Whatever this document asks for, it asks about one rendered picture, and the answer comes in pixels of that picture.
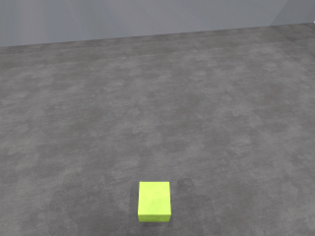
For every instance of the carton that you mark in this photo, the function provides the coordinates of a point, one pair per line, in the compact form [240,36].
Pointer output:
[154,202]

